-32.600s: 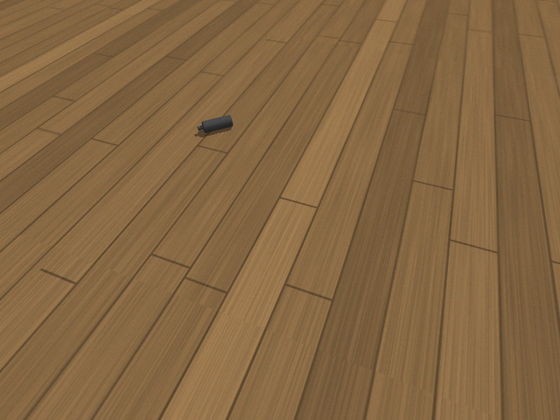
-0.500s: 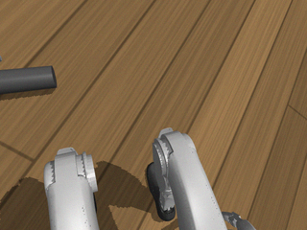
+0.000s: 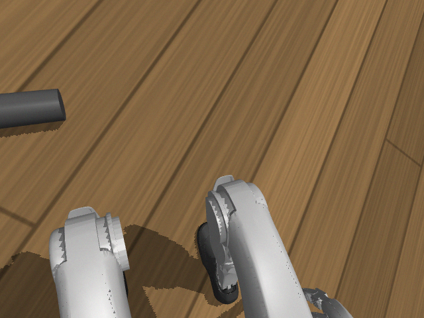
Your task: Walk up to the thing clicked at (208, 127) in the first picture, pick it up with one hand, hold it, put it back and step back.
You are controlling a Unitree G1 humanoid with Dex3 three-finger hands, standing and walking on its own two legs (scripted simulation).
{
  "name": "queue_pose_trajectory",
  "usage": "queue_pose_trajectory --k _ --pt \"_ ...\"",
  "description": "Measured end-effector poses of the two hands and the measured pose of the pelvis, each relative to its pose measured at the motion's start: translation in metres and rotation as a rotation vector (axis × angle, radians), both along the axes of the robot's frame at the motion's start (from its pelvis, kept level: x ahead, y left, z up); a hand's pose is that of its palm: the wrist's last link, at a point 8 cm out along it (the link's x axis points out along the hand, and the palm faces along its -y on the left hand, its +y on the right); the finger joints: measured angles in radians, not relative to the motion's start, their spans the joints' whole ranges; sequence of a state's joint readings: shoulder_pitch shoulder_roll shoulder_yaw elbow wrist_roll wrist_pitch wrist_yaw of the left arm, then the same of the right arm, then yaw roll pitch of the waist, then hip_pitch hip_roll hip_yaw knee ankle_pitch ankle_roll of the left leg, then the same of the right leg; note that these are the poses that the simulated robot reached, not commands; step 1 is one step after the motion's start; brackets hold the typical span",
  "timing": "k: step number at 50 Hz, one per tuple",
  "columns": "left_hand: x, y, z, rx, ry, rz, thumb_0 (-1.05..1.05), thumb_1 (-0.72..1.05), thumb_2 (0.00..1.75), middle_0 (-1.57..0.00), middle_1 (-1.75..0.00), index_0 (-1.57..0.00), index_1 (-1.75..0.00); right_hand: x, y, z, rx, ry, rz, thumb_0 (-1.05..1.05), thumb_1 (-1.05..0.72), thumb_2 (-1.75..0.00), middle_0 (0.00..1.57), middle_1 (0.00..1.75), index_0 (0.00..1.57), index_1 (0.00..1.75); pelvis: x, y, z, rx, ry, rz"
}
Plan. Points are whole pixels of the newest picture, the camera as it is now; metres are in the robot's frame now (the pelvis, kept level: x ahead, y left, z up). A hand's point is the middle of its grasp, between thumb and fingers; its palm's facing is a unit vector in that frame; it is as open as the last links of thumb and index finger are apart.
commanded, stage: rise first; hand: left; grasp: from above
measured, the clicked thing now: (6, 110) +0.53 +0.32 -0.30
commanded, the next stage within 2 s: approach in 0.82 s
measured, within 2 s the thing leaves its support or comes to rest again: neither
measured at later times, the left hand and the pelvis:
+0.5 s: hand out of the picture +0.48 +0.34 -0.18, palm faces -0.46 -0.06 -0.89, open 14.1 cm; pelvis +0.00 +0.00 +0.00, yaw -1 degrees
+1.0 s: hand out of the picture +0.49 +0.34 -0.18, palm faces -0.46 -0.05 -0.89, open 14.1 cm; pelvis +0.00 +0.00 +0.00, yaw -1 degrees
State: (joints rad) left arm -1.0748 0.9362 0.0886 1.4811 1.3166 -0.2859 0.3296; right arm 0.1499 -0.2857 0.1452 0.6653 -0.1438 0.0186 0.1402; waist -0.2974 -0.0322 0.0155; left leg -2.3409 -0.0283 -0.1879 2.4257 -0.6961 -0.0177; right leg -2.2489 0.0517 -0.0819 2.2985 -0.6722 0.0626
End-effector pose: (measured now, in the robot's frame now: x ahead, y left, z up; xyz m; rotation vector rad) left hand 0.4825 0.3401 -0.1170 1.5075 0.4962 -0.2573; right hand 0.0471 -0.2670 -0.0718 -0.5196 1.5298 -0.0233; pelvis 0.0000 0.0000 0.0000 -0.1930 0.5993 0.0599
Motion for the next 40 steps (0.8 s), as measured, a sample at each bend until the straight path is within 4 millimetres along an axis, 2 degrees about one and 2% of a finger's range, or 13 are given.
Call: queue_pose_trajectory --k 15,40 --pt "0.0049 -0.0020 -0.0093 -0.003 0.005 -0.002 0.00 -0.52 1.00 -0.08 -1.02 -0.09 -1.02 -0.0084 0.0028 0.0023 -0.003 0.017 -0.004 0.00 -0.91 -0.90 0.20 0.30 0.20 0.30 0.0002 0.0006 -0.0021 -0.007 -0.004 -0.005" --pt "0.0070 0.0017 -0.0067 0.004 0.004 -0.006 0.00 -0.53 1.01 -0.09 -1.00 -0.09 -1.01 -0.0065 0.0036 0.0063 -0.009 0.001 0.017 0.00 -0.91 -0.90 0.20 0.30 0.20 0.30 -0.0026 0.0023 -0.0019 -0.017 -0.014 -0.006"
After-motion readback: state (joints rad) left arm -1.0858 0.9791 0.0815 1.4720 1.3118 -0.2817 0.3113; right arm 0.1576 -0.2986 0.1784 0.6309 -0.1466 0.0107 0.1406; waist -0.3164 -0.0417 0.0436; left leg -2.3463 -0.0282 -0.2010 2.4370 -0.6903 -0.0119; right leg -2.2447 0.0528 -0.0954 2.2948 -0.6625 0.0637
